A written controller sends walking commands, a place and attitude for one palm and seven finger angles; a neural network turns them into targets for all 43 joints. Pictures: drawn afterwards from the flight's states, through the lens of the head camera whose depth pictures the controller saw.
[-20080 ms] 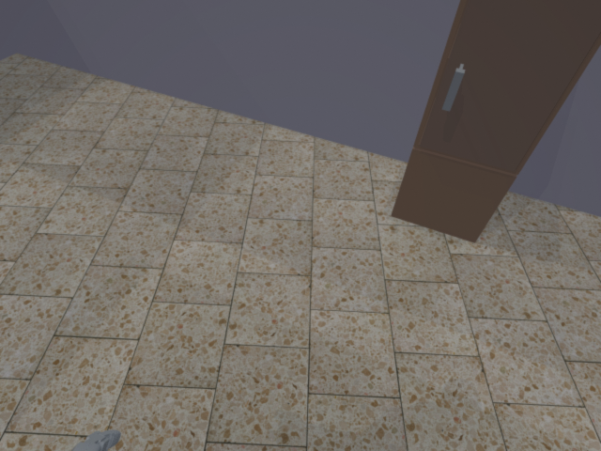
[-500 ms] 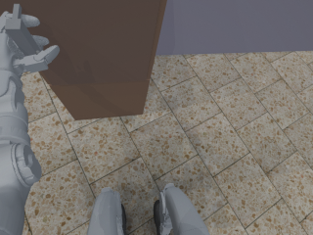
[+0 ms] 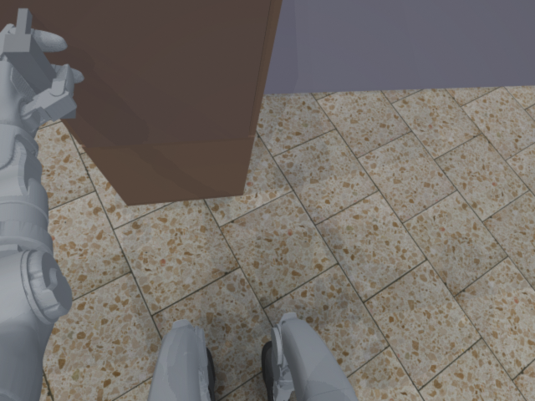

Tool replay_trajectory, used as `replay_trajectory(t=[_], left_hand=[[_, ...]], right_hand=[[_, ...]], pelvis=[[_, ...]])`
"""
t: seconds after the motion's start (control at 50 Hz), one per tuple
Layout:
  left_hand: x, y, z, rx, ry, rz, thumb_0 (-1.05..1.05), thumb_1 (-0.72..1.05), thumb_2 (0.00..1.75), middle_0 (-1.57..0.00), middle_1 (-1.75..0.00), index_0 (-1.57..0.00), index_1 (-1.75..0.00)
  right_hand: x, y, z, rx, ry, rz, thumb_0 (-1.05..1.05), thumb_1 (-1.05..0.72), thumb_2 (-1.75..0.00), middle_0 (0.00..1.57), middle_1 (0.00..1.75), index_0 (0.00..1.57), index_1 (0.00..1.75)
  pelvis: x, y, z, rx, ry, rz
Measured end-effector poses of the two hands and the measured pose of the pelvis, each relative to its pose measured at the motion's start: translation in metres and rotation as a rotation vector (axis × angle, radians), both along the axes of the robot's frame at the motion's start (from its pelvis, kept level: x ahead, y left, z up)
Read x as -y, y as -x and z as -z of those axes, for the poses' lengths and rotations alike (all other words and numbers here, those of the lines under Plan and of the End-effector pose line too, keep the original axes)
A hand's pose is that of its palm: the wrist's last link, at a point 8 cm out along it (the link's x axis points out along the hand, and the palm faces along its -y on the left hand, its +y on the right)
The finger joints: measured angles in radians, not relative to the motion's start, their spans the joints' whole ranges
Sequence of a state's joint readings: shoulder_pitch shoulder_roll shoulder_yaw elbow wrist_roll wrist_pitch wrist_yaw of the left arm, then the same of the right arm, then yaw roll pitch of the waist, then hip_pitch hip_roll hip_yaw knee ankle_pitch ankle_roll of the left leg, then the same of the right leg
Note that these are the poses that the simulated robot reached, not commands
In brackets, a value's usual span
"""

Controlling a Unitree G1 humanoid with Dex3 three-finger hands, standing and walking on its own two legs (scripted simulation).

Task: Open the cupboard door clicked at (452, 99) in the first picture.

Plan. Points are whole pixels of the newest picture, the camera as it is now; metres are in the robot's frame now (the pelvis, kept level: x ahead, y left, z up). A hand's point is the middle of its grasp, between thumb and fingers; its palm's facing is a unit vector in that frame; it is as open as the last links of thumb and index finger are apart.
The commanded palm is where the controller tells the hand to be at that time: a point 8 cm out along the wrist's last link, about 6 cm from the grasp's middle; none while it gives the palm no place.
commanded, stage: pull the door open along its arc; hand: left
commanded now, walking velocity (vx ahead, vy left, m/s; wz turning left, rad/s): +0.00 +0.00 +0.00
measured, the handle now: (46, 67) +0.57 +0.25 +0.04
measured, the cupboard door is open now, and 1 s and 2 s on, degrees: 0 51 51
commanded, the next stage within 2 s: open thumb and fingers to let go in 0.94 s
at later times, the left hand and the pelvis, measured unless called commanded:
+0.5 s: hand (100, 163) +0.42 +0.18 +0.05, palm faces +0.42 -0.90 +0.06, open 6.1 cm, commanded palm +0.35 +0.21 +0.04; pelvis +0.03 +0.00 +0.03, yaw +1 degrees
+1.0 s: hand (206, 239) +0.32 +0.05 +0.05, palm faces +0.40 -0.92 -0.01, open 6.6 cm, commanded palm +0.27 +0.09 +0.04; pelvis +0.03 -0.03 +0.03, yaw +5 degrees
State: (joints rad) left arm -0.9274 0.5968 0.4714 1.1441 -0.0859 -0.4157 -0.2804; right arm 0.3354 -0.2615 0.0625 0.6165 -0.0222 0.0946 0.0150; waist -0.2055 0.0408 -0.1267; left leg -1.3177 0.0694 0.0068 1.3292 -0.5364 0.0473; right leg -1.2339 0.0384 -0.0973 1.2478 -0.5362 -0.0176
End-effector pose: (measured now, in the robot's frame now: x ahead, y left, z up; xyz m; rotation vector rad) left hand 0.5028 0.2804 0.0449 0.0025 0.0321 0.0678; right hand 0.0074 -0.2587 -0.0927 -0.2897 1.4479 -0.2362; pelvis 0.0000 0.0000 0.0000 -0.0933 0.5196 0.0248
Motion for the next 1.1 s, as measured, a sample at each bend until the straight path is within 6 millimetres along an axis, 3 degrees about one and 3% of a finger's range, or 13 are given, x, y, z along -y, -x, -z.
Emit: replay_trajectory(t=[0.12, 0.22, 0.32, 0.48, 0.62, 0.92, 1.02, 1.1], left_hand=[[0.004, 0.013, 0.0, -0.002, -0.007, -0.003, 0.01, 0.69, 0.78, -0.39, -1.35, -0.4, -1.35], [0.01, 0.035, 0.0, -0.005, -0.004, 0.002, 0.01, 0.68, 0.73, -0.37, -1.35, -0.38, -1.35], [0.022, 0.067, -0.001, -0.005, 0.006, 0.009, 0.01, 0.66, 0.7, -0.35, -1.35, -0.37, -1.35], [0.06, 0.116, 0.001, 0.021, 0.069, -0.341, 0.02, 0.66, 0.74, -0.32, -1.35, -0.38, -1.34], [0.094, 0.151, -0.001, 0.011, 0.017, -0.439, 0.01, 0.67, 0.73, -0.31, -1.35, -0.35, -1.33], [0.167, 0.211, -0.006, -0.024, 0.023, -0.391, 0.03, 0.65, 0.7, -0.26, -1.3, -0.31, -1.31], [0.188, 0.222, -0.007, -0.032, -0.008, -0.339, 0.03, 0.65, 0.69, -0.25, -1.29, -0.31, -1.32], [0.191, 0.222, -0.006, -0.014, -0.019, -0.367, 0.03, 0.63, 0.71, -0.28, -1.31, -0.32, -1.32]], right_hand=[[-0.004, -0.007, -0.004, 0.015, -0.025, 0.018, 0.0, -0.9, -0.9, 0.21, 0.3, 0.21, 0.3], [-0.008, -0.025, -0.011, 0.062, -0.048, 0.026, 0.0, -0.9, -0.9, 0.21, 0.3, 0.21, 0.3], [-0.01, -0.056, -0.02, 0.139, -0.067, 0.002, 0.01, -0.9, -0.9, 0.21, 0.3, 0.21, 0.3], [-0.019, -0.121, -0.018, 0.279, -0.116, -0.118, 0.01, -0.9, -0.9, 0.2, 0.3, 0.2, 0.3], [-0.032, -0.158, -0.013, 0.354, -0.175, -0.192, 0.01, -0.91, -0.9, 0.2, 0.3, 0.2, 0.3], [-0.025, -0.18, -0.019, 0.466, -0.201, -0.259, 0.01, -0.9, -0.9, 0.2, 0.3, 0.2, 0.3], [-0.022, -0.189, -0.02, 0.523, -0.21, -0.274, 0.01, -0.9, -0.9, 0.2, 0.3, 0.2, 0.3], [-0.019, -0.195, -0.017, 0.547, -0.21, -0.295, 0.01, -0.9, -0.9, 0.2, 0.3, 0.2, 0.3]], pelvis=[[-0.002, -0.006, -0.008, 0.011, -0.01, 0.009], [-0.003, -0.014, -0.018, 0.03, -0.019, 0.012], [-0.005, -0.024, -0.028, 0.053, -0.026, 0.011], [-0.005, -0.03, -0.031, 0.078, -0.044, 0.007], [0.003, -0.029, -0.03, 0.11, -0.058, -0.009], [0.028, -0.026, -0.033, 0.156, -0.083, -0.039], [0.036, -0.026, -0.031, 0.161, -0.095, -0.042], [0.044, -0.022, -0.028, 0.162, -0.101, -0.051]])
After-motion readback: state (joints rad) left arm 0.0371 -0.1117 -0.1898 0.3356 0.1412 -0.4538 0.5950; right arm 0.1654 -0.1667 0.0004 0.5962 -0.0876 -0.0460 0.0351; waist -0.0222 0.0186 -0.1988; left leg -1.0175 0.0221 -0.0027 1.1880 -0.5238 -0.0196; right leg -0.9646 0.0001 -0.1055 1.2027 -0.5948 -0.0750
